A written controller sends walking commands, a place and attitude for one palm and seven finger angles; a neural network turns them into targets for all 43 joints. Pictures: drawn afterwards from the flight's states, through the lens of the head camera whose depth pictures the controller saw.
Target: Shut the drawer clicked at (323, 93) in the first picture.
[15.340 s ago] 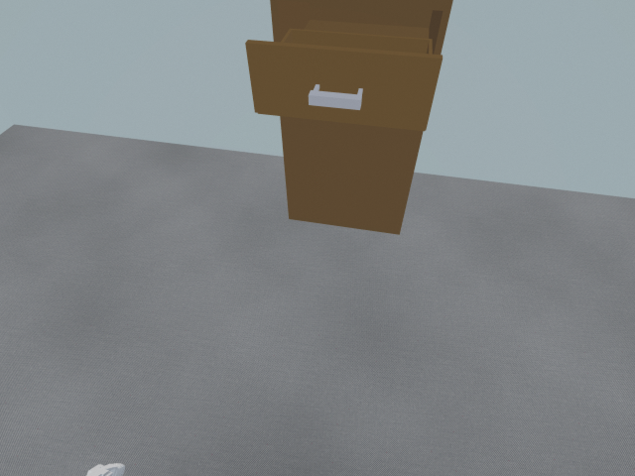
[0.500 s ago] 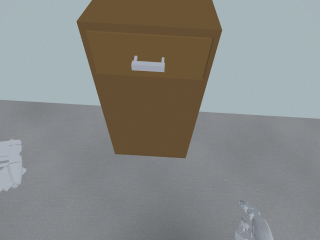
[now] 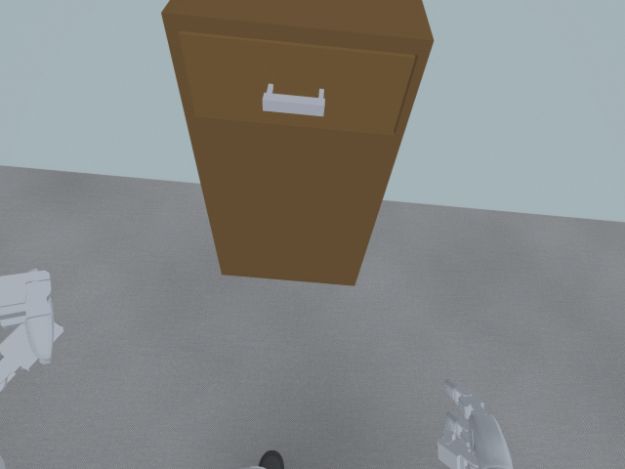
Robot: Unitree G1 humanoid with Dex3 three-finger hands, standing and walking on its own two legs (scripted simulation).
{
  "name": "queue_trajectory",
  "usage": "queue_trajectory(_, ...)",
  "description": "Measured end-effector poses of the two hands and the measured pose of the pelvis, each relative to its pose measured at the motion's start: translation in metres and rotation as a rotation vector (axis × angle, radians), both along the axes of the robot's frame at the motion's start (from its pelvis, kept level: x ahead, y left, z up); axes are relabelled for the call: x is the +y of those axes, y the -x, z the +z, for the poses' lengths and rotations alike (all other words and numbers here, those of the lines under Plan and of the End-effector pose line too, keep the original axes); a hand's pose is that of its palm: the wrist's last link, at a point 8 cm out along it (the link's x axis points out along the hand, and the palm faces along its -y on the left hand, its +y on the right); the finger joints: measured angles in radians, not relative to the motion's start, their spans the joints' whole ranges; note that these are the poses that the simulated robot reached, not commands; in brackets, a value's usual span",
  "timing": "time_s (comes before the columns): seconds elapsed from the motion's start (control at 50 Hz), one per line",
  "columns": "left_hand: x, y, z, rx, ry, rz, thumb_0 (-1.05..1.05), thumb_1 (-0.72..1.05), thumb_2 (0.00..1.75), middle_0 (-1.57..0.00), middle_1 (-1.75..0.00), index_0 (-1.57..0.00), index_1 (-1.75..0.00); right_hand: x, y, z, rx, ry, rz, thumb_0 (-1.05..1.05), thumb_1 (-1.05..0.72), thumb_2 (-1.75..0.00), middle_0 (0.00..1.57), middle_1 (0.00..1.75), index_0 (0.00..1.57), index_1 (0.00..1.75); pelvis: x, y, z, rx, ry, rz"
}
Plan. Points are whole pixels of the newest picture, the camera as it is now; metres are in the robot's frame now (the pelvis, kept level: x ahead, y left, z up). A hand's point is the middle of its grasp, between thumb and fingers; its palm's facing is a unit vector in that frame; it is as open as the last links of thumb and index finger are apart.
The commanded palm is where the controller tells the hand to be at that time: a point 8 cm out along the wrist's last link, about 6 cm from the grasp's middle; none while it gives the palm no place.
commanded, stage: step back with the hand held close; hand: left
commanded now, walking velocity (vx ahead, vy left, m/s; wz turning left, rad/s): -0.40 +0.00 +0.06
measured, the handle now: (294, 97) +0.77 +0.13 +0.02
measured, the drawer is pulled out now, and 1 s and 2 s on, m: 0.00 0.00 0.00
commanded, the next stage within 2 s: stop stepping back and stand still in 0.02 s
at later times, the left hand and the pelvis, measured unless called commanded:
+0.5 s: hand (43, 434) +0.12 +0.22 +0.16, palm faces +0.31 -0.84 -0.45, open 3.2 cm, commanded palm +0.05 +0.27 +0.18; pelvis -0.08 -0.01 +0.00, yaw +0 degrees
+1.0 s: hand (85, 441) +0.13 +0.23 +0.06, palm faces +0.22 -0.85 -0.48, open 3.2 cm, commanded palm none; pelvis -0.07 -0.02 -0.01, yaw +1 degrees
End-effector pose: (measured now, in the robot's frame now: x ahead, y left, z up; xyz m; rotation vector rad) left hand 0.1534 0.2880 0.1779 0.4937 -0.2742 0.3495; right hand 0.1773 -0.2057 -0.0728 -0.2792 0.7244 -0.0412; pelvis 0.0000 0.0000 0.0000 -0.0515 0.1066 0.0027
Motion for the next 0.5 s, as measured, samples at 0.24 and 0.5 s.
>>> queue_trajectory(0.24,-0.037,0.043,0.008,0.048,-0.100,-0.177,0.01,0.88,0.90,-1.41,-1.60,-1.41,-1.60,-0.052,0.080,-0.001,-0.019,0.012,-0.161,0.02,-0.90,-0.90,0.21,0.30,0.21,0.30,-0.018,0.047,-0.009,-0.054,-0.016,-0.048)
queue_trajectory(0.5,-0.025,0.070,-0.002,0.051,-0.026,-0.064,0.01,0.89,0.90,-1.41,-1.60,-1.41,-1.60,-0.054,0.118,0.005,-0.043,0.045,-0.148,0.02,-0.91,-0.90,0.20,0.30,0.20,0.30,-0.014,0.076,-0.003,-0.084,-0.044,0.002)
